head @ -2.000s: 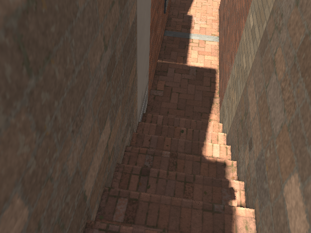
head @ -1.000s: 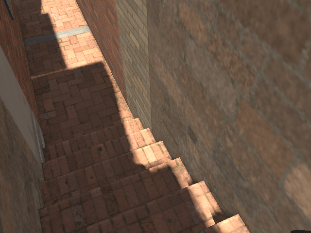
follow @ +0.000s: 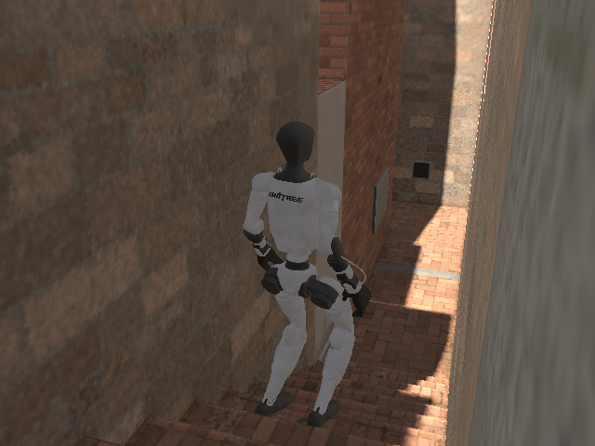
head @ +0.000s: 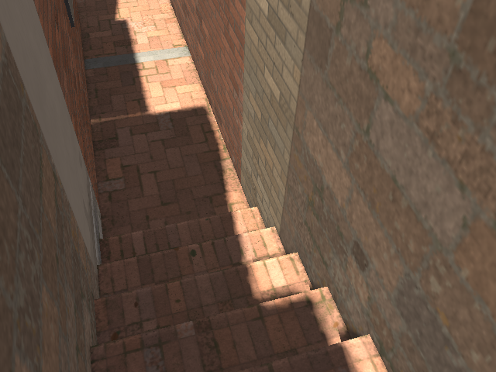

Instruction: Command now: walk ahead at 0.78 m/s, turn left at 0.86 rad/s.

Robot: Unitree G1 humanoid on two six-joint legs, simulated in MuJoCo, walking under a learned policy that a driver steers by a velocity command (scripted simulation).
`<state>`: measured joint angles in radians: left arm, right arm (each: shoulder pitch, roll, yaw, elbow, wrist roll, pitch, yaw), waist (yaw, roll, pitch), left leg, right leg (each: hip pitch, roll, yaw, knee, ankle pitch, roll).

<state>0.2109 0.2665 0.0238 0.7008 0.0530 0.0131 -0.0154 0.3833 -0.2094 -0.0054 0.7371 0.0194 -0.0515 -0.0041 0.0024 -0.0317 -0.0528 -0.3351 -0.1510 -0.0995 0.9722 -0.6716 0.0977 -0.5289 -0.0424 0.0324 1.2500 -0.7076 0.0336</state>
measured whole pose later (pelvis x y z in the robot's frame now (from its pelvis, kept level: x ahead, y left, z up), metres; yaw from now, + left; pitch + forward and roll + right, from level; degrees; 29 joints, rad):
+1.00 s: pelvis +0.60 +0.13 -0.38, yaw +23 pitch -3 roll +1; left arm 0.06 0.28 0.03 0.83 0.03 0.03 -0.07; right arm 0.51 -0.19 -0.05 1.03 0.04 -0.13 -0.10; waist -0.03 -0.12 0.07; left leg -0.09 0.08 0.17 1.00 -0.85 -0.04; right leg -0.69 -0.02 0.08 0.74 0.59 -0.10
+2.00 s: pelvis +1.47 +0.24 -0.87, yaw +4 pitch -1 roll -1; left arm 0.46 0.25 0.08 1.00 0.00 -0.09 0.10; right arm 0.24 -0.37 -0.08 0.85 -0.04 0.02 0.05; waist 0.02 0.09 0.04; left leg -0.64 0.03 -0.02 1.16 -0.23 0.06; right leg -0.17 -0.08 -0.09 0.86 -0.65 0.05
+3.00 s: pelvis +1.83 +0.37 -1.16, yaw +20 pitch -1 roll +3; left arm 0.28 0.31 0.11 0.72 -0.05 0.03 0.05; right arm 0.03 -0.10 0.05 0.52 0.00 -0.06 -0.09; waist 0.06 -0.08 0.04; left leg -0.69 0.07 0.14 1.58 -0.74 0.08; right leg -0.59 0.09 0.22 0.92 -0.42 -0.02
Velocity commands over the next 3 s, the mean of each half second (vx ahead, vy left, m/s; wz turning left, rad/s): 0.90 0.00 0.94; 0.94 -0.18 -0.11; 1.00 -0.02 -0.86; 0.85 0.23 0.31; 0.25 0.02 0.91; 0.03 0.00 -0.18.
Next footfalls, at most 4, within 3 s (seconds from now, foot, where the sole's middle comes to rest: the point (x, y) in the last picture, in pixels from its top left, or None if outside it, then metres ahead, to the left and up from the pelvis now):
0.28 right None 0.25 -0.11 -0.89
0.68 left None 0.44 0.19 -1.06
1.10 right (215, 345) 0.81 0.12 -1.24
1.46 left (168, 305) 1.07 0.34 -1.41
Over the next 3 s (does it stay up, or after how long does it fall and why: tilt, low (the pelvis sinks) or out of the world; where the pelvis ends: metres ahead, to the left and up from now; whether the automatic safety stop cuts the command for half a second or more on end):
stays up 1.83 0.37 -1.16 its command is cut before an obstacle after 0.6 s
